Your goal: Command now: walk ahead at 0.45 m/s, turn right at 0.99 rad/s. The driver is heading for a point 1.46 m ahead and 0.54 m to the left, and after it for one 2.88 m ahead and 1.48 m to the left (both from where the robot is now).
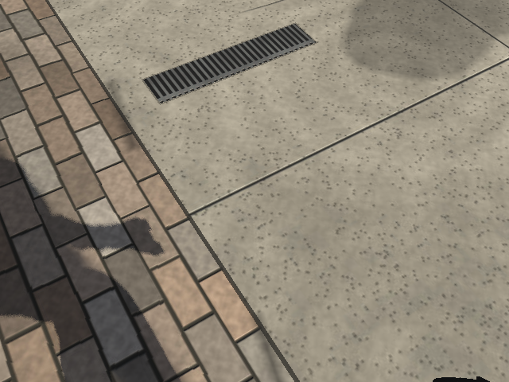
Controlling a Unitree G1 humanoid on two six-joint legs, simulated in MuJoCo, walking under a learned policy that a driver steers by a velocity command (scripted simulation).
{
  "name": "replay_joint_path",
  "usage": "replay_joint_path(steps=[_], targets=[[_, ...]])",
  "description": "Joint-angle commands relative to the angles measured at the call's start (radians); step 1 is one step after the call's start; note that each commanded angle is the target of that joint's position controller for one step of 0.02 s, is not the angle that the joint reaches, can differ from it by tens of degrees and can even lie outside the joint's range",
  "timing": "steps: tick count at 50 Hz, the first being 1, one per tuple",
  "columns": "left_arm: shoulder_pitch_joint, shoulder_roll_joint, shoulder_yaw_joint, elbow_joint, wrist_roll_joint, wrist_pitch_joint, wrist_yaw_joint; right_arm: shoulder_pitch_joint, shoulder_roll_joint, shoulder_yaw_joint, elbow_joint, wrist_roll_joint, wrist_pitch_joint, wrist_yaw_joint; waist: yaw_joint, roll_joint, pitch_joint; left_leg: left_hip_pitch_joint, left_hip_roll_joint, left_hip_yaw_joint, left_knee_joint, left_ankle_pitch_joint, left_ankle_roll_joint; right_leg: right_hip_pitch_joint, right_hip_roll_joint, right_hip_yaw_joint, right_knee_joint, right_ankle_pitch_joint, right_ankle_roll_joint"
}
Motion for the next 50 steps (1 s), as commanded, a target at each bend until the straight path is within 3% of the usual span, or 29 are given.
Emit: replay_joint_path(steps=[1, 3, 5, 6, 8, 9, 10, 11, 12, 13, 14, 15, 17, 20, 23, 26, 29, 30, 31, 32, 33, 34, 35, 36, 39, 41, 45, 48, 50], targets=[[-0.208, 0.159, 0.053, -0.155, -0.030, -0.047, 0.027, -0.030, -0.127, -0.053, -0.090, 0.000, -0.025, -0.018, -0.073, 0.110, -0.070, 0.123, -0.072, 0.075, -0.360, 0.124, -0.027, -0.183, -0.217, 0.281, -0.167, 0.701, -0.114], [-0.096, 0.153, 0.062, -0.106, -0.024, -0.006, 0.056, -0.039, -0.075, -0.043, -0.082, 0.003, -0.033, -0.004, -0.007, 0.048, -0.178, 0.308, -0.183, 0.164, -0.616, 0.493, -0.017, -0.185, -0.132, 0.186, -0.081, 0.603, 0.000], [0.027, 0.095, 0.044, -0.051, -0.015, 0.007, 0.065, -0.059, -0.073, -0.049, -0.084, 0.022, -0.031, 0.020, 0.049, -0.031, -0.212, 0.390, -0.194, 0.157, -0.685, 0.705, 0.000, -0.135, -0.154, 0.210, -0.045, 0.446, 0.046], [0.041, 0.067, 0.035, -0.039, -0.013, 0.008, 0.066, -0.061, -0.086, -0.055, -0.091, 0.020, -0.028, 0.024, 0.047, -0.075, -0.205, 0.394, -0.182, 0.137, -0.711, 0.718, 0.014, -0.091, -0.169, 0.231, -0.012, 0.412, 0.052], [-0.015, 0.040, 0.028, -0.048, 0.007, 0.001, 0.065, 0.042, -0.128, -0.080, -0.060, 0.003, -0.034, 0.032, -0.049, -0.125, -0.225, 0.465, -0.171, 0.142, -0.786, 0.743, 0.061, 0.011, -0.188, 0.216, 0.155, 0.515, 0.092], [-0.052, 0.028, 0.023, -0.067, 0.024, -0.005, 0.057, 0.162, -0.160, -0.091, -0.018, -0.004, -0.042, 0.037, -0.114, -0.096, -0.274, 0.562, -0.119, 0.117, -0.790, 0.890, 0.097, 0.026, -0.165, 0.161, 0.352, 0.469, 0.134], [0.110, -0.032, 0.006, -0.062, 0.038, -0.008, 0.044, 0.198, -0.200, -0.082, -0.006, -0.026, -0.044, 0.042, -0.039, 0.195, -0.408, 0.863, 0.174, -0.241, -0.684, 1.365, 0.307, -0.208, -0.071, 0.124, 0.780, -0.338, 0.208], [0.283, 0.011, -0.001, -0.030, 0.014, -0.010, 0.019, 0.200, -0.185, -0.077, 0.012, -0.017, -0.037, 0.053, 0.021, 0.264, -0.551, 0.970, 0.320, -0.604, -0.726, 1.179, 0.463, -0.319, -0.099, 0.171, 0.914, -0.436, 0.231], [0.171, 0.100, 0.015, -0.033, 0.007, 0.003, 0.015, 0.120, -0.195, -0.093, -0.035, 0.009, -0.019, 0.051, -0.032, 0.158, -0.477, 0.893, 0.262, -0.617, -0.786, 0.858, 0.450, -0.383, -0.152, 0.150, 0.983, -0.349, 0.256], [0.000, 0.128, 0.025, -0.083, 0.011, 0.016, 0.021, 0.047, -0.190, -0.093, -0.066, 0.022, 0.005, 0.046, -0.052, 0.037, -0.367, 0.755, 0.196, -0.547, -0.825, 0.556, 0.396, -0.424, -0.164, 0.124, 0.974, -0.272, 0.258], [-0.107, 0.123, 0.028, -0.114, 0.028, 0.028, 0.030, 0.020, -0.185, -0.087, -0.078, 0.029, 0.027, 0.040, -0.056, -0.046, -0.269, 0.596, 0.142, -0.493, -0.878, 0.383, 0.359, -0.433, -0.161, 0.103, 0.936, -0.232, 0.254], [-0.132, 0.103, 0.026, -0.138, 0.034, 0.037, 0.036, 0.008, -0.208, -0.092, -0.080, 0.026, 0.040, 0.033, -0.027, -0.032, -0.215, 0.476, 0.099, -0.478, -0.918, 0.271, 0.337, -0.400, -0.166, 0.109, 0.871, -0.191, 0.245], [-0.103, 0.053, 0.017, -0.135, 0.029, 0.037, 0.043, -0.018, -0.187, -0.093, -0.085, 0.025, 0.058, 0.030, 0.016, 0.044, -0.163, 0.355, -0.002, -0.380, -0.956, 0.198, 0.275, -0.313, -0.176, 0.094, 0.638, -0.175, 0.225], [-0.132, 0.018, 0.009, -0.126, 0.024, 0.028, 0.054, 0.013, -0.194, -0.109, -0.079, 0.030, 0.084, 0.017, 0.004, 0.119, -0.223, 0.342, -0.040, -0.352, -0.953, 0.269, 0.271, -0.201, -0.139, 0.068, 0.388, -0.190, 0.233], [-0.175, 0.035, 0.015, -0.123, 0.017, 0.030, 0.051, 0.021, -0.218, -0.129, -0.089, 0.045, 0.109, 0.001, -0.012, 0.159, -0.230, 0.330, -0.040, -0.406, -0.976, 0.072, 0.255, -0.151, -0.131, 0.099, 0.252, -0.095, 0.231], [-0.218, 0.046, 0.022, -0.127, 0.011, 0.014, 0.039, 0.037, -0.221, -0.141, -0.094, 0.046, 0.135, -0.013, -0.031, 0.183, -0.203, 0.320, -0.051, -0.462, -0.990, -0.043, 0.235, -0.108, -0.123, 0.114, 0.138, -0.060, 0.222], [-0.175, 0.060, 0.035, -0.103, 0.002, -0.008, 0.028, 0.030, -0.218, -0.148, -0.104, 0.052, 0.151, -0.020, -0.005, 0.180, -0.199, 0.287, -0.084, -0.488, -0.956, -0.085, 0.197, 0.032, -0.151, 0.114, -0.061, 0.028, 0.191], [-0.146, 0.084, 0.045, -0.094, 0.006, -0.010, 0.032, 0.044, -0.201, -0.143, -0.104, 0.058, 0.153, -0.019, 0.005, 0.144, -0.213, 0.228, -0.127, -0.452, -0.890, -0.158, 0.161, 0.134, -0.222, 0.138, -0.147, 0.058, 0.159], [-0.123, 0.152, 0.059, -0.092, 0.037, -0.006, 0.034, 0.040, -0.172, -0.136, -0.125, 0.064, 0.153, -0.018, -0.002, -0.050, -0.240, 0.080, -0.216, -0.305, -0.693, -0.247, 0.119, 0.218, -0.412, 0.344, -0.206, -0.035, 0.048], [-0.205, 0.160, 0.058, -0.117, 0.070, -0.004, 0.035, 0.091, -0.181, -0.140, -0.124, 0.068, 0.142, -0.009, -0.049, -0.252, -0.218, 0.012, -0.286, -0.107, -0.372, -0.189, 0.081, 0.149, -0.571, 0.502, -0.263, 0.006, -0.040], [-0.280, 0.095, 0.042, -0.150, 0.077, -0.008, 0.044, 0.111, -0.258, -0.160, -0.101, 0.054, 0.135, 0.001, -0.070, -0.205, -0.180, -0.011, -0.212, -0.073, -0.209, -0.110, 0.048, 0.072, -0.581, 0.450, -0.263, 0.054, -0.048], [-0.335, 0.052, 0.031, -0.170, 0.059, -0.005, 0.055, 0.138, -0.268, -0.164, -0.075, 0.049, 0.140, 0.004, -0.085, -0.144, -0.157, 0.010, -0.192, -0.043, -0.133, -0.045, 0.034, 0.031, -0.522, 0.337, -0.240, 0.065, -0.009], [-0.353, 0.040, 0.025, -0.177, 0.039, -0.001, 0.063, 0.169, -0.242, -0.158, -0.054, 0.042, 0.149, 0.000, -0.086, -0.107, -0.150, -0.003, -0.181, -0.019, -0.045, 0.006, 0.020, 0.033, -0.479, 0.268, -0.222, 0.086, 0.014], [-0.349, 0.039, 0.019, -0.179, 0.032, 0.004, 0.069, 0.182, -0.216, -0.147, -0.050, 0.038, 0.155, 0.002, -0.077, -0.093, -0.132, -0.026, -0.165, 0.007, 0.051, 0.029, 0.006, 0.023, -0.467, 0.218, -0.217, 0.136, 0.010], [-0.277, 0.060, 0.020, -0.167, 0.039, 0.019, 0.077, 0.093, -0.179, -0.119, -0.103, 0.055, 0.157, 0.010, -0.021, -0.098, -0.104, -0.105, -0.085, 0.094, 0.011, 0.090, -0.030, 0.093, -0.449, 0.103, -0.216, 0.241, -0.016], [-0.215, 0.090, 0.032, -0.153, 0.044, 0.027, 0.074, 0.028, -0.167, -0.108, -0.139, 0.054, 0.154, 0.017, 0.024, -0.110, -0.124, -0.121, -0.042, 0.109, -0.084, 0.090, -0.049, 0.178, -0.478, 0.084, -0.205, 0.290, -0.039], [-0.209, 0.152, 0.059, -0.147, 0.037, 0.033, 0.053, 0.008, -0.144, -0.090, -0.166, 0.047, 0.151, 0.037, 0.030, -0.141, -0.166, 0.027, -0.009, 0.159, -0.283, 0.062, -0.027, 0.165, -0.519, -0.011, -0.183, 0.371, -0.036], [-0.186, 0.195, 0.082, -0.139, 0.002, 0.012, 0.030, 0.022, -0.173, -0.096, -0.159, 0.056, 0.156, 0.047, 0.025, -0.174, -0.184, 0.146, -0.016, 0.209, -0.393, 0.027, 0.037, 0.109, -0.559, -0.001, -0.275, -0.132, 0.002], [-0.204, 0.195, 0.086, -0.136, -0.015, -0.008, 0.019, 0.048, -0.185, -0.103, -0.138, 0.057, 0.153, 0.056, -0.008, -0.167, -0.159, 0.230, -0.022, 0.231, -0.490, -0.009, 0.097, 0.074, -0.582, -0.004, -0.294, -0.277, 0.033]])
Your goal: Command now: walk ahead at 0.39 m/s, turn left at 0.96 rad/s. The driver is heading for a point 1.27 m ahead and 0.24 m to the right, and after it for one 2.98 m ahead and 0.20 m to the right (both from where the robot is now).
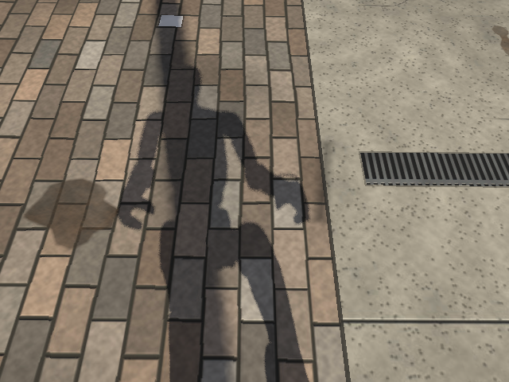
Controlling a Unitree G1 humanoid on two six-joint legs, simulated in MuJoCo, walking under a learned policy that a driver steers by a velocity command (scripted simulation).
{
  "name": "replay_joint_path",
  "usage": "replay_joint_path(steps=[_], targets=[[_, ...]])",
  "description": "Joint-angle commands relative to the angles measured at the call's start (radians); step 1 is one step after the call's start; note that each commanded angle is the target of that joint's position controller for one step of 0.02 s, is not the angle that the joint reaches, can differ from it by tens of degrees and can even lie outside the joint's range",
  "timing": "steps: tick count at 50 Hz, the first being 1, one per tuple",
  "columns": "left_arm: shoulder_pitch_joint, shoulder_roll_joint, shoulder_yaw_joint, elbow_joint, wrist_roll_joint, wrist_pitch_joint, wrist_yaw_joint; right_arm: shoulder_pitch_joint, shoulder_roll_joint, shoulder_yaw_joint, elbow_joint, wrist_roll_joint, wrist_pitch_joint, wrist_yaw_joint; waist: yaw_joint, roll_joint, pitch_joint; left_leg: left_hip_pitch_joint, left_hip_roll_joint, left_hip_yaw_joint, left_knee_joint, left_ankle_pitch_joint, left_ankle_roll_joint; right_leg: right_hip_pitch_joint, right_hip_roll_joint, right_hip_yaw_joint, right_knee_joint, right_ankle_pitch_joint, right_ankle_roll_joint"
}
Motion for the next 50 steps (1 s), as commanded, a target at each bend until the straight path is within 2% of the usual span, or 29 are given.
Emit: replay_joint_path(steps=[1, 2, 3, 4, 5, 6, 7, 9, 11, 14, 19, 22, 24, 25, 26, 27, 28, 30, 32, 34, 37, 42, 44, 45, 46, 47, 48, 49, 50], targets=[[-0.045, 0.215, 0.071, -0.057, -0.029, -0.036, -0.013, 0.047, -0.111, -0.041, -0.039, 0.004, -0.020, 0.010, -0.042, -0.157, -0.072, 0.123, -0.035, 0.086, -0.167, -0.014, 0.089, 0.022, -0.253, 0.191, -0.206, -0.313, -0.150], [-0.063, 0.193, 0.068, -0.052, -0.031, -0.037, -0.014, 0.141, -0.103, -0.046, 0.019, 0.006, -0.025, 0.009, -0.088, -0.116, -0.075, 0.257, -0.069, 0.127, -0.248, 0.022, 0.117, -0.046, -0.222, 0.124, -0.128, -0.346, -0.120], [-0.060, 0.134, 0.054, -0.051, -0.015, -0.039, -0.015, 0.294, -0.134, -0.067, 0.098, 0.012, -0.031, -0.001, -0.140, 0.015, -0.091, 0.455, -0.108, 0.101, -0.311, -0.019, 0.159, -0.170, -0.147, 0.030, 0.105, -0.335, -0.078], [-0.123, 0.051, 0.028, -0.088, 0.009, -0.046, -0.024, 0.436, -0.219, -0.092, 0.126, 0.013, -0.044, -0.009, -0.198, 0.261, -0.034, 0.642, 0.077, -0.269, -0.400, -0.159, 0.263, -0.533, -0.048, -0.028, 0.603, -0.360, -0.013], [-0.213, 0.020, 0.015, -0.191, 0.004, -0.084, -0.027, 0.370, -0.313, -0.093, 0.056, -0.006, -0.094, 0.003, -0.159, 0.345, -0.014, 0.674, 0.242, -0.852, -0.586, -0.352, 0.450, -0.902, 0.121, 0.176, 0.802, -0.377, 0.007], [-0.281, 0.098, 0.024, -0.210, -0.025, -0.122, -0.041, 0.310, -0.222, -0.071, 0.038, -0.015, -0.125, 0.009, -0.172, 0.174, 0.021, 0.663, 0.283, -0.830, -0.654, -0.365, 0.448, -0.967, 0.052, 0.278, 0.846, -0.274, -0.023], [-0.236, 0.106, 0.014, -0.166, 0.108, -0.093, -0.059, 0.257, -0.221, -0.065, 0.045, -0.078, -0.083, -0.006, -0.143, 0.108, 0.034, 0.556, 0.231, -0.673, -0.649, -0.342, 0.369, -0.899, -0.003, 0.236, 0.797, -0.159, -0.011], [-0.104, 0.123, 0.017, -0.105, 0.106, -0.070, -0.079, 0.187, -0.174, -0.039, 0.045, -0.064, -0.080, -0.016, -0.060, 0.091, 0.052, 0.419, 0.099, -0.464, -0.670, -0.153, 0.300, -0.694, -0.017, 0.198, 0.671, -0.009, 0.025], [-0.062, 0.120, 0.010, -0.067, 0.083, -0.038, -0.092, 0.188, -0.120, -0.014, 0.076, -0.053, -0.109, -0.009, -0.044, 0.115, 0.046, 0.371, 0.039, -0.334, -0.709, 0.014, 0.274, -0.590, -0.007, 0.149, 0.617, 0.094, 0.040], [-0.139, 0.101, -0.008, -0.076, 0.054, -0.024, -0.092, 0.260, -0.126, -0.014, 0.129, -0.045, -0.135, 0.001, -0.078, 0.088, 0.070, 0.435, 0.028, -0.223, -0.717, 0.206, 0.245, -0.600, 0.000, 0.116, 0.471, 0.190, 0.012], [-0.248, 0.074, -0.032, -0.121, 0.036, -0.029, -0.105, 0.298, -0.131, -0.004, 0.203, -0.061, -0.157, -0.018, -0.094, 0.077, 0.148, 0.510, 0.108, -0.079, -0.821, 0.460, 0.212, -0.545, 0.041, 0.094, 0.254, 0.235, -0.101], [-0.118, 0.088, -0.029, -0.086, 0.027, -0.028, -0.088, 0.263, -0.166, -0.005, 0.225, -0.078, -0.159, -0.037, -0.014, 0.099, 0.029, 0.574, 0.116, 0.042, -0.637, 1.237, 0.160, -0.299, 0.162, 0.015, 0.242, 0.152, -0.176], [0.208, 0.139, -0.005, 0.010, 0.021, -0.029, -0.072, 0.216, -0.203, -0.017, 0.220, -0.105, -0.136, -0.053, 0.136, 0.143, -0.142, 0.575, 0.125, 0.074, -0.224, 1.554, 0.141, -0.025, 0.243, 0.008, 0.286, 0.014, -0.210], [0.413, 0.177, 0.016, 0.070, 0.031, -0.032, -0.059, 0.166, -0.216, -0.020, 0.208, -0.096, -0.130, -0.056, 0.246, 0.084, -0.203, 0.405, 0.094, 0.095, 0.111, 1.441, 0.131, 0.225, 0.227, 0.078, 0.211, -0.033, -0.235], [0.486, 0.289, 0.057, 0.093, 0.041, -0.024, -0.040, 0.174, -0.109, 0.009, 0.163, -0.071, -0.145, -0.037, 0.215, -0.146, -0.242, 0.027, -0.062, 0.081, 0.568, 0.784, 0.089, 0.458, 0.012, 0.499, 0.119, -0.395, -0.355], [0.361, 0.282, 0.052, 0.076, 0.024, -0.019, -0.045, 0.155, -0.057, 0.026, 0.124, -0.079, -0.172, -0.012, 0.098, -0.283, -0.237, -0.274, -0.234, -0.072, 0.751, -0.007, 0.077, 0.493, -0.138, 1.077, -0.146, -0.552, -0.453], [0.281, 0.258, 0.054, 0.058, 0.017, -0.022, -0.048, 0.058, -0.096, 0.031, 0.087, -0.082, -0.188, -0.012, 0.100, -0.172, -0.132, -0.369, -0.169, -0.176, 0.763, 0.051, 0.095, 0.426, -0.143, 1.104, -0.212, -0.492, -0.436], [0.277, 0.182, 0.040, 0.079, 0.020, -0.034, -0.039, 0.021, -0.104, 0.043, 0.081, -0.088, -0.202, -0.010, 0.033, 0.038, -0.029, -0.286, -0.068, -0.172, 0.570, 0.114, 0.101, 0.189, -0.098, 0.890, -0.239, -0.314, -0.373], [0.237, 0.137, 0.018, 0.089, 0.024, -0.051, -0.031, 0.024, -0.081, 0.056, 0.070, -0.114, -0.164, -0.012, -0.043, 0.021, 0.037, -0.209, -0.028, -0.156, 0.450, 0.072, 0.063, -0.006, -0.012, 0.731, -0.256, -0.184, -0.350], [0.239, 0.149, 0.018, 0.085, 0.015, -0.073, -0.033, -0.018, -0.063, 0.068, 0.049, -0.121, -0.131, -0.010, -0.054, 0.006, 0.079, -0.202, -0.001, -0.112, 0.336, 0.059, 0.029, -0.122, 0.032, 0.649, -0.289, -0.130, -0.359], [0.251, 0.168, 0.029, 0.075, 0.012, -0.083, -0.031, -0.225, -0.038, 0.088, -0.032, -0.093, -0.131, 0.008, 0.003, -0.008, 0.138, -0.127, -0.009, -0.045, 0.023, 0.298, -0.015, -0.245, 0.089, 0.586, -0.358, -0.011, -0.320], [0.330, 0.205, 0.049, 0.100, -0.004, -0.084, -0.031, -0.315, -0.045, 0.084, -0.063, -0.069, -0.140, 0.007, 0.083, -0.050, 0.046, -0.004, -0.078, -0.032, -0.247, 0.499, 0.011, -0.012, 0.064, 0.592, -0.260, 0.435, -0.238], [0.316, 0.228, 0.055, 0.099, 0.000, -0.081, -0.018, -0.244, -0.084, 0.066, -0.045, -0.071, -0.146, -0.006, 0.044, -0.054, -0.024, 0.122, -0.119, -0.043, -0.320, 0.403, 0.026, 0.086, 0.060, 0.597, -0.117, 0.673, -0.196], [0.304, 0.261, 0.061, 0.098, 0.010, -0.081, -0.018, -0.123, -0.134, 0.043, -0.012, -0.065, -0.149, -0.020, -0.017, -0.052, -0.119, 0.261, -0.144, -0.043, -0.306, 0.289, 0.038, 0.116, 0.063, 0.588, 0.044, 0.804, -0.173], [0.248, 0.283, 0.064, 0.087, 0.015, -0.086, -0.024, 0.069, -0.173, 0.022, 0.032, -0.061, -0.155, -0.037, -0.136, -0.052, -0.214, 0.486, -0.105, -0.063, -0.304, 0.237, 0.053, 0.036, 0.094, 0.574, 0.272, 0.767, -0.154], [0.216, 0.197, 0.041, 0.063, 0.021, -0.102, -0.025, 0.303, -0.250, -0.012, 0.067, -0.081, -0.158, -0.064, -0.229, 0.021, -0.348, 0.737, 0.076, -0.224, -0.280, -0.080, 0.085, -0.111, 0.138, 0.509, 0.583, 0.520, -0.151], [0.320, 0.024, -0.003, 0.017, -0.030, -0.101, -0.024, 0.303, -0.314, -0.028, 0.074, -0.127, -0.157, -0.062, -0.129, 0.339, -0.483, 0.971, 0.398, -0.763, -0.442, -0.383, 0.179, -0.435, 0.246, 0.384, 0.893, -0.278, -0.123], [0.272, 0.102, -0.009, 0.008, -0.009, -0.085, -0.018, 0.223, -0.276, -0.037, 0.073, -0.103, -0.144, -0.054, -0.115, 0.315, -0.432, 0.868, 0.378, -0.915, -0.540, -0.496, 0.195, -0.539, 0.159, 0.329, 0.979, -0.180, -0.142], [0.167, 0.153, 0.003, 0.014, 0.015, -0.072, -0.022, 0.136, -0.172, -0.016, 0.064, -0.094, -0.141, -0.050, -0.120, 0.175, -0.264, 0.719, 0.312, -0.709, -0.538, -0.406, 0.173, -0.564, 0.101, 0.302, 0.948, -0.071, -0.141]])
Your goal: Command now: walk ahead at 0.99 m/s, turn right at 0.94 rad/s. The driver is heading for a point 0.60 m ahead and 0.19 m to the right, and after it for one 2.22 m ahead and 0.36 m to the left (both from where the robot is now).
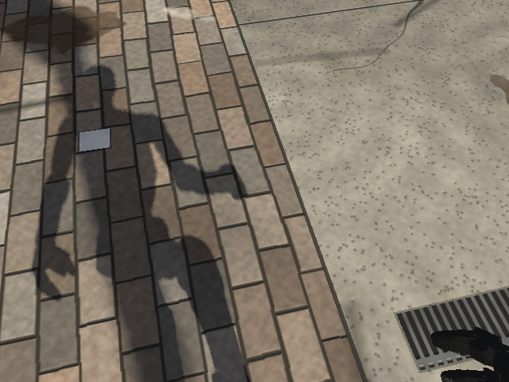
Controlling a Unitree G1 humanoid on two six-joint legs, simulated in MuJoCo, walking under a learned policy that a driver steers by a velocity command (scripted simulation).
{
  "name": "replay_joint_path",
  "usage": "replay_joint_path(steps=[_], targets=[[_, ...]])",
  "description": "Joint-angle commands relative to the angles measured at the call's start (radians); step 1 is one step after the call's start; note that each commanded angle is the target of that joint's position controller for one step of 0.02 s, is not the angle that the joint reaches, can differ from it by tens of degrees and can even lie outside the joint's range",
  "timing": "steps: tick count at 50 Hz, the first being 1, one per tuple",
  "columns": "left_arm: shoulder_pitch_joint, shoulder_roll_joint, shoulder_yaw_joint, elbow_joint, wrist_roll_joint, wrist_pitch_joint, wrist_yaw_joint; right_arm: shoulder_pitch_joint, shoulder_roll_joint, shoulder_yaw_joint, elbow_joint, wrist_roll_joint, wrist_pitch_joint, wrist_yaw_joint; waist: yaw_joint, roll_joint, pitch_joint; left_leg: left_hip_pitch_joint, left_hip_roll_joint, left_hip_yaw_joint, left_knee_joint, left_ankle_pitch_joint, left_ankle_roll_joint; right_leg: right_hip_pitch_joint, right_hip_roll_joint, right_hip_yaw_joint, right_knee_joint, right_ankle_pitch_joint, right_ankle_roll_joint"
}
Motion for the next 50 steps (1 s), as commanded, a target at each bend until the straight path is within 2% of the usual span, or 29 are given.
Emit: replay_joint_path(steps=[1, 3, 5, 9, 12, 15, 17, 18, 19, 20, 21, 22, 23, 25, 28, 29, 30, 32, 34, 36, 38, 39, 40, 41, 42, 43, 44, 46, 50], targets=[[-0.141, 0.076, -0.006, -0.133, 0.027, -0.004, -0.013, 0.276, -0.142, -0.078, 0.037, 0.000, 0.009, -0.007, -0.191, 0.105, -0.179, 0.671, 0.346, -0.499, -0.326, -0.406, 0.151, -0.610, -0.144, -0.089, 0.272, 0.160, 0.010], [-0.186, 0.031, -0.012, -0.158, 0.045, 0.021, -0.044, 0.316, -0.105, -0.066, 0.095, 0.002, 0.002, -0.007, -0.156, 0.124, -0.087, 0.543, 0.288, -0.289, -0.350, -0.158, 0.127, -0.593, -0.186, -0.098, 0.241, 0.162, 0.022], [-0.232, -0.023, -0.031, -0.195, 0.043, 0.047, -0.059, 0.355, -0.059, -0.055, 0.147, 0.027, -0.016, 0.010, -0.131, 0.126, -0.041, 0.499, 0.274, -0.166, -0.376, -0.017, 0.108, -0.633, -0.219, -0.110, 0.241, 0.166, 0.022], [-0.363, -0.028, -0.054, -0.289, 0.042, 0.060, -0.080, 0.289, -0.078, -0.058, 0.167, 0.032, -0.044, 0.019, -0.073, 0.123, 0.042, 0.385, 0.234, 0.088, -0.467, 0.216, 0.084, -0.642, -0.229, -0.162, 0.105, 0.332, 0.030], [-0.475, -0.020, -0.067, -0.320, 0.041, 0.058, -0.100, 0.338, -0.112, -0.064, 0.202, 0.031, -0.049, 0.014, -0.091, 0.063, 0.114, 0.378, 0.171, 0.241, -0.514, 0.410, 0.060, -0.539, -0.182, -0.301, -0.165, 0.426, -0.002], [-0.445, 0.000, -0.062, -0.294, 0.040, 0.049, -0.098, 0.407, -0.191, -0.080, 0.210, 0.031, -0.034, -0.003, -0.056, 0.099, 0.047, 0.504, 0.189, 0.293, -0.349, 1.072, 0.036, -0.358, -0.068, -0.405, -0.281, 0.391, -0.055], [-0.199, 0.061, -0.034, -0.223, 0.039, 0.042, -0.079, 0.365, -0.255, -0.098, 0.189, 0.027, -0.001, -0.018, 0.088, 0.143, -0.098, 0.498, 0.234, 0.272, -0.008, 1.274, 0.042, -0.078, -0.012, -0.376, -0.291, 0.306, -0.093], [0.033, 0.107, -0.005, -0.148, 0.038, 0.038, -0.060, 0.313, -0.261, -0.100, 0.163, 0.024, 0.013, -0.017, 0.183, 0.136, -0.193, 0.375, 0.244, 0.243, 0.286, 1.199, 0.057, 0.191, -0.003, -0.308, -0.341, 0.280, -0.133], [0.087, 0.150, 0.026, -0.102, 0.025, 0.042, -0.030, 0.317, -0.219, -0.097, 0.164, 0.013, 0.020, -0.001, 0.158, 0.019, -0.192, 0.150, 0.123, 0.236, 0.645, 0.393, 0.046, 0.383, -0.046, -0.189, -0.415, 0.215, -0.158], [0.000, 0.240, 0.042, -0.124, 0.018, 0.056, -0.013, 0.351, -0.076, -0.060, 0.112, -0.008, 0.013, 0.009, 0.020, -0.185, -0.148, -0.155, -0.010, 0.193, 1.034, -0.380, 0.022, 0.441, -0.219, 0.129, -0.373, 0.427, -0.207], [0.011, 0.292, 0.056, -0.171, 0.038, 0.069, -0.009, 0.327, -0.133, -0.061, -0.011, 0.025, -0.011, 0.011, 0.022, -0.176, -0.373, -0.381, -0.038, -0.030, 1.114, -0.338, 0.010, 0.653, -0.358, 0.557, -0.649, 0.156, -0.383], [0.005, 0.241, 0.055, -0.170, 0.035, 0.069, 0.003, 0.234, -0.170, -0.058, -0.017, 0.021, -0.033, 0.011, 0.030, -0.009, -0.254, -0.436, 0.018, -0.077, 1.008, -0.245, 0.014, 0.537, -0.377, 0.634, -0.813, -0.003, -0.339], [-0.055, 0.174, 0.037, -0.159, 0.038, 0.057, 0.013, 0.244, -0.166, -0.054, 0.008, 0.031, -0.035, 0.009, -0.039, 0.079, -0.082, -0.394, 0.061, -0.054, 0.902, -0.177, 0.015, 0.339, -0.371, 0.523, -0.837, 0.145, -0.291], [-0.139, 0.095, 0.003, -0.158, 0.033, 0.014, 0.021, 0.320, -0.132, -0.043, 0.060, 0.011, 0.002, 0.002, -0.150, 0.173, 0.004, -0.162, 0.116, -0.032, 0.778, -0.199, -0.009, 0.015, -0.331, 0.278, -0.789, 0.739, -0.247], [-0.124, 0.051, -0.019, -0.096, 0.022, -0.033, 0.001, 0.308, -0.065, -0.032, 0.077, 0.020, 0.041, 0.019, -0.175, 0.131, 0.030, 0.005, 0.109, 0.025, 0.490, -0.154, -0.004, -0.167, -0.219, -0.008, -0.812, 1.116, -0.155], [-0.212, 0.013, -0.020, -0.130, -0.017, -0.050, 0.011, 0.213, -0.072, -0.046, 0.048, 0.089, -0.003, 0.001, -0.139, 0.108, 0.006, -0.049, 0.112, -0.008, 0.445, -0.078, -0.013, -0.143, -0.223, -0.014, -0.796, 1.041, -0.128], [-0.223, 0.025, -0.024, -0.123, -0.024, -0.052, 0.022, 0.187, -0.048, -0.034, 0.043, 0.094, -0.025, 0.005, -0.138, 0.101, -0.018, -0.030, 0.099, 0.014, 0.316, 0.024, -0.003, -0.129, -0.185, -0.093, -0.799, 0.995, -0.091], [-0.103, 0.033, -0.023, -0.079, -0.005, -0.043, 0.048, 0.068, 0.001, -0.021, 0.027, 0.081, -0.055, 0.029, -0.043, 0.080, -0.040, 0.035, 0.015, 0.079, 0.043, 0.382, 0.016, -0.077, -0.134, -0.179, -0.796, 0.903, -0.026], [-0.034, 0.052, -0.025, -0.046, 0.016, -0.029, 0.060, 0.038, -0.010, -0.032, 0.008, 0.080, -0.061, 0.056, -0.021, 0.014, -0.060, 0.097, -0.065, 0.103, -0.069, 0.554, 0.029, -0.008, -0.144, -0.210, -0.766, 0.892, 0.026], [-0.081, 0.063, -0.020, -0.061, 0.024, -0.010, 0.069, 0.148, -0.082, -0.069, 0.018, 0.081, -0.050, 0.075, -0.086, -0.077, -0.117, 0.218, -0.131, 0.118, -0.069, 0.496, 0.046, 0.025, -0.150, -0.228, -0.610, 1.008, 0.087], [-0.210, 0.076, -0.012, -0.113, 0.034, 0.004, 0.076, 0.423, -0.175, -0.118, 0.078, 0.080, -0.030, 0.076, -0.254, -0.106, -0.193, 0.465, -0.129, 0.081, -0.039, 0.409, 0.085, -0.060, -0.165, -0.237, -0.272, 1.104, 0.141], [-0.284, 0.055, -0.014, -0.139, 0.039, 0.008, 0.069, 0.583, -0.193, -0.123, 0.123, 0.078, -0.019, 0.061, -0.348, 0.055, -0.191, 0.574, -0.016, -0.046, -0.135, 0.563, 0.137, -0.177, -0.057, -0.264, 0.176, 0.575, 0.181], [-0.064, -0.095, -0.045, -0.167, 0.058, 0.011, 0.040, 0.467, -0.226, -0.104, 0.076, 0.023, -0.028, 0.053, -0.137, 0.358, -0.260, 0.796, 0.200, -0.468, -0.026, 0.984, 0.305, -0.506, 0.063, -0.145, 0.529, -0.271, 0.224], [0.062, -0.027, -0.052, -0.173, 0.023, 0.002, 0.013, 0.329, -0.240, -0.112, -0.012, -0.002, -0.019, 0.042, -0.112, 0.257, -0.477, 0.838, 0.325, -0.788, -0.192, 0.657, 0.424, -0.538, 0.033, 0.035, 0.638, -0.164, 0.209], [-0.044, 0.067, -0.034, -0.191, 0.001, 0.005, 0.003, 0.211, -0.198, -0.114, -0.077, 0.018, 0.006, 0.032, -0.119, 0.099, -0.373, 0.664, 0.289, -0.774, -0.274, 0.165, 0.415, -0.554, -0.016, 0.032, 0.568, -0.060, 0.162], [-0.156, 0.084, -0.022, -0.213, 0.013, 0.015, 0.010, 0.161, -0.150, -0.100, -0.087, 0.053, 0.027, 0.026, -0.101, -0.066, -0.196, 0.443, 0.215, -0.695, -0.340, -0.096, 0.366, -0.570, -0.047, -0.005, 0.469, -0.002, 0.147], [-0.184, 0.070, -0.022, -0.229, 0.027, 0.029, 0.019, 0.144, -0.142, -0.092, -0.094, 0.065, 0.035, 0.021, -0.076, -0.098, -0.138, 0.311, 0.178, -0.671, -0.374, -0.175, 0.339, -0.544, -0.065, -0.010, 0.387, 0.029, 0.144], [-0.170, 0.043, -0.022, -0.230, 0.034, 0.045, 0.027, 0.121, -0.154, -0.100, -0.098, 0.063, 0.043, 0.019, -0.047, -0.023, -0.063, 0.149, 0.065, -0.552, -0.386, -0.121, 0.290, -0.464, -0.090, -0.009, 0.184, 0.058, 0.156], [-0.231, -0.008, -0.029, -0.234, 0.036, 0.035, 0.052, 0.192, -0.186, -0.119, -0.069, 0.077, 0.070, -0.012, -0.084, 0.055, -0.178, 0.219, 0.021, -0.464, -0.279, 0.284, 0.250, -0.432, -0.062, -0.022, -0.066, 0.123, 0.211]])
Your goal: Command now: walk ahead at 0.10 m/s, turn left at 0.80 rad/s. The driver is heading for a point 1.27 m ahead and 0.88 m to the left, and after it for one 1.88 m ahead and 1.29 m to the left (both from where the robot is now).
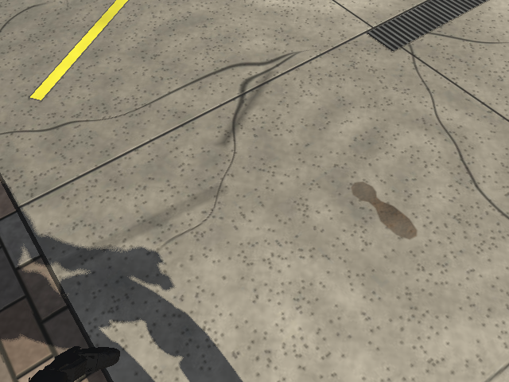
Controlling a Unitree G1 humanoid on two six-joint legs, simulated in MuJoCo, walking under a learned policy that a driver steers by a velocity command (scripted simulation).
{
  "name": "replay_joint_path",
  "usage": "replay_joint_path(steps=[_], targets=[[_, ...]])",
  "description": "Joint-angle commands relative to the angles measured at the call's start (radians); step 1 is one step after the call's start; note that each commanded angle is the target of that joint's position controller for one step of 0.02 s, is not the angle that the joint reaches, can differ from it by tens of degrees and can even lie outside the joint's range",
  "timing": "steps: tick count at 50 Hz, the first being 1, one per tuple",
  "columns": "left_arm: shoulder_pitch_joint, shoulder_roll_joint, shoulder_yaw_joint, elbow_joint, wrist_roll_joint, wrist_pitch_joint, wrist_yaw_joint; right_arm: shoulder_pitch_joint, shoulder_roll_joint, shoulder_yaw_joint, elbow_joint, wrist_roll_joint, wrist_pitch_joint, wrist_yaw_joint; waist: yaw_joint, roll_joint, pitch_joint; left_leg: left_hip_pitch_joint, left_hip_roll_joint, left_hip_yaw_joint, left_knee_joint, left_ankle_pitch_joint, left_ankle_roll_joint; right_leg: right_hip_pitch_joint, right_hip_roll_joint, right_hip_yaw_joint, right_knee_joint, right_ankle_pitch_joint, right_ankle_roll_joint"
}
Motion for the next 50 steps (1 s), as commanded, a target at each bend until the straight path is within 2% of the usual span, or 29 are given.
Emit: replay_joint_path(steps=[1, 3, 6, 10, 13, 14, 15, 16, 17, 18, 19, 20, 23, 27, 32, 34, 36, 38, 39, 40, 41, 42, 43, 44, 45, 46, 47, 48, 50], targets=[[0.101, 0.090, 0.036, -0.016, -0.009, 0.004, 0.020, -0.015, -0.178, -0.060, -0.080, 0.018, 0.015, -0.033, 0.053, 0.027, -0.248, 0.170, 0.241, -0.347, -0.102, 0.091, 0.068, 0.047, 0.037, -0.030, -0.134, 0.078, 0.038], [0.054, 0.102, 0.043, -0.018, -0.021, 0.008, 0.022, -0.030, -0.184, -0.066, -0.091, 0.029, 0.040, -0.048, 0.037, 0.068, -0.243, 0.192, 0.222, -0.372, -0.105, -0.072, 0.021, 0.036, 0.044, -0.013, -0.206, 0.128, 0.041], [-0.010, 0.104, 0.050, -0.023, -0.028, -0.006, 0.017, -0.025, -0.175, -0.073, -0.096, 0.024, 0.063, -0.055, 0.010, 0.125, -0.202, 0.212, 0.200, -0.417, -0.108, -0.204, 0.003, 0.051, 0.055, 0.002, -0.313, 0.147, 0.036], [-0.060, 0.116, 0.061, -0.021, -0.032, -0.043, 0.000, -0.019, -0.166, -0.082, -0.108, 0.018, 0.070, -0.052, -0.010, 0.161, -0.185, 0.274, 0.204, -0.492, -0.055, -0.095, 0.024, 0.126, 0.071, 0.017, -0.476, 0.127, 0.019], [-0.007, 0.144, 0.080, 0.009, -0.039, -0.059, -0.015, -0.054, -0.159, -0.082, -0.130, 0.023, 0.070, -0.045, 0.023, 0.168, -0.186, 0.255, 0.180, -0.542, 0.003, -0.056, 0.003, 0.300, 0.053, 0.008, -0.690, 0.192, -0.003], [0.022, 0.153, 0.086, 0.023, -0.041, -0.059, -0.016, -0.051, -0.136, -0.073, -0.131, 0.031, 0.070, -0.040, 0.035, 0.108, -0.202, 0.194, 0.133, -0.503, 0.083, -0.228, -0.028, 0.425, -0.011, 0.014, -0.804, 0.314, -0.032], [0.007, 0.180, 0.090, 0.012, -0.029, -0.046, -0.011, 0.037, -0.075, -0.055, -0.114, 0.027, 0.072, -0.034, -0.014, -0.048, -0.263, 0.067, 0.058, -0.378, 0.264, -0.554, -0.069, 0.603, -0.196, 0.137, -0.776, 0.428, -0.118], [0.006, 0.222, 0.095, -0.002, 0.007, -0.026, -0.009, 0.054, -0.107, -0.060, -0.143, 0.035, 0.069, -0.027, -0.032, -0.268, -0.251, -0.107, -0.033, -0.179, 0.459, -0.685, -0.118, 0.624, -0.364, 0.318, -0.769, 0.588, -0.267], [0.025, 0.178, 0.096, -0.008, 0.011, -0.023, -0.006, 0.042, -0.211, -0.086, -0.137, 0.023, 0.057, -0.017, -0.003, -0.247, -0.236, -0.164, 0.057, -0.140, 0.631, -0.610, -0.169, 0.585, -0.415, 0.360, -0.780, 0.540, -0.321], [-0.012, 0.136, 0.084, -0.024, -0.001, -0.018, 0.002, 0.041, -0.243, -0.098, -0.113, 0.027, 0.061, -0.014, 0.000, -0.182, -0.193, -0.183, 0.095, -0.112, 0.696, -0.530, -0.189, 0.556, -0.355, 0.250, -0.767, 0.453, -0.293], [-0.034, 0.114, 0.077, -0.033, -0.011, -0.007, 0.010, 0.050, -0.228, -0.097, -0.090, 0.026, 0.072, -0.018, 0.000, -0.130, -0.161, -0.199, 0.116, -0.088, 0.750, -0.468, -0.201, 0.531, -0.293, 0.158, -0.761, 0.361, -0.251], [-0.042, 0.115, 0.073, -0.039, -0.018, 0.003, 0.019, 0.063, -0.205, -0.090, -0.084, 0.022, 0.081, -0.022, 0.006, -0.114, -0.139, -0.222, 0.127, -0.056, 0.825, -0.421, -0.210, 0.508, -0.268, 0.106, -0.766, 0.339, -0.237], [-0.016, 0.121, 0.066, -0.032, -0.003, 0.022, 0.032, 0.023, -0.146, -0.065, -0.114, 0.031, 0.081, -0.019, 0.034, -0.141, -0.102, -0.268, 0.189, 0.060, 0.844, -0.350, -0.231, 0.491, -0.231, -0.031, -0.807, 0.388, -0.254], [0.044, 0.148, 0.079, -0.011, 0.001, 0.030, 0.031, -0.044, -0.119, -0.053, -0.147, 0.027, 0.072, -0.019, 0.081, -0.158, -0.140, -0.300, 0.276, 0.093, 0.723, -0.327, -0.262, 0.606, -0.285, -0.091, -0.817, 0.439, -0.292], [0.022, 0.183, 0.099, 0.004, -0.007, 0.028, 0.009, -0.061, -0.090, -0.042, -0.149, 0.016, 0.074, -0.004, 0.073, -0.161, -0.160, -0.163, 0.311, 0.140, 0.526, -0.299, -0.231, 0.570, -0.326, -0.209, -0.820, 0.430, -0.284], [0.015, 0.195, 0.107, 0.010, -0.017, 0.025, -0.004, -0.063, -0.091, -0.045, -0.146, 0.017, 0.081, 0.004, 0.065, -0.166, -0.159, -0.089, 0.304, 0.171, 0.434, -0.304, -0.205, 0.551, -0.341, -0.253, -0.807, 0.440, -0.268], [0.024, 0.207, 0.116, 0.020, -0.036, 0.017, -0.018, -0.067, -0.099, -0.051, -0.148, 0.019, 0.095, 0.014, 0.059, -0.172, -0.162, -0.031, 0.294, 0.193, 0.339, -0.321, -0.174, 0.563, -0.366, -0.278, -0.774, 0.463, -0.245], [0.024, 0.206, 0.121, 0.029, -0.054, 0.011, -0.026, -0.044, -0.104, -0.063, -0.141, 0.022, 0.107, 0.024, 0.030, -0.162, -0.172, 0.061, 0.272, 0.214, 0.188, -0.282, -0.130, 0.563, -0.377, -0.313, -0.697, 0.451, -0.196], [0.039, 0.187, 0.119, 0.042, -0.064, 0.011, -0.029, 0.003, -0.115, -0.075, -0.122, 0.021, 0.108, 0.021, 0.004, -0.132, -0.181, 0.165, 0.242, 0.218, 0.080, -0.203, -0.095, 0.514, -0.352, -0.358, -0.608, 0.401, -0.146], [0.100, 0.144, 0.110, 0.066, -0.055, 0.011, -0.036, 0.090, -0.183, -0.105, -0.093, 0.020, 0.104, 0.006, -0.020, 0.011, -0.190, 0.352, 0.257, 0.112, -0.029, 0.008, -0.038, 0.363, -0.276, -0.419, -0.414, 0.260, -0.071], [0.090, 0.087, 0.090, 0.006, -0.001, 0.009, -0.041, 0.123, -0.346, -0.140, -0.110, 0.021, 0.094, -0.013, 0.022, 0.367, -0.173, 0.557, 0.515, -0.297, 0.004, 0.512, 0.107, -0.030, -0.124, -0.460, -0.066, -0.302, 0.033], [-0.020, 0.110, 0.091, -0.037, 0.010, 0.003, -0.028, 0.084, -0.320, -0.126, -0.149, -0.025, 0.055, 0.000, -0.037, 0.286, -0.289, 0.491, 0.588, -0.464, -0.046, 0.401, 0.257, -0.129, -0.051, -0.207, 0.104, -0.342, 0.043], [-0.071, 0.154, 0.101, -0.045, -0.014, 0.005, -0.019, 0.061, -0.273, -0.112, -0.136, -0.028, 0.030, 0.011, -0.042, 0.175, -0.260, 0.471, 0.543, -0.367, -0.078, 0.281, 0.226, -0.146, -0.064, -0.154, 0.144, -0.255, 0.017], [-0.072, 0.147, 0.101, -0.045, -0.024, 0.003, -0.010, 0.023, -0.252, -0.105, -0.123, -0.007, 0.019, 0.003, -0.007, 0.143, -0.204, 0.427, 0.487, -0.310, -0.087, 0.185, 0.170, -0.158, -0.071, -0.131, 0.107, -0.153, -0.006], [-0.046, 0.160, 0.105, -0.027, -0.015, 0.003, 0.000, -0.027, -0.215, -0.093, -0.128, 0.015, 0.022, -0.006, 0.021, 0.094, -0.184, 0.397, 0.453, -0.272, -0.080, 0.149, 0.128, -0.149, -0.084, -0.118, 0.070, -0.083, -0.011], [-0.021, 0.169, 0.109, -0.020, -0.008, 0.004, 0.003, -0.078, -0.202, -0.084, -0.139, 0.020, 0.030, -0.016, 0.051, 0.095, -0.179, 0.335, 0.426, -0.238, -0.075, 0.177, 0.110, -0.095, -0.075, -0.116, 0.040, -0.030, -0.007], [-0.005, 0.164, 0.107, -0.010, -0.006, 0.002, 0.000, -0.097, -0.197, -0.079, -0.150, 0.012, 0.035, -0.024, 0.063, 0.103, -0.194, 0.298, 0.403, -0.223, -0.069, 0.212, 0.104, -0.044, -0.052, -0.122, 0.031, 0.010, 0.001], [0.014, 0.151, 0.104, -0.002, -0.009, 0.001, -0.004, -0.098, -0.196, -0.078, -0.149, 0.006, 0.038, -0.029, 0.067, 0.099, -0.211, 0.292, 0.387, -0.217, -0.061, 0.226, 0.102, -0.020, -0.034, -0.122, -0.002, 0.036, 0.009], [0.010, 0.126, 0.092, 0.004, -0.018, 0.000, -0.007, -0.081, -0.203, -0.081, -0.141, 0.009, 0.041, -0.036, 0.058, 0.090, -0.216, 0.287, 0.361, -0.233, -0.046, 0.203, 0.094, 0.008, -0.001, -0.115, -0.118, 0.061, 0.024]])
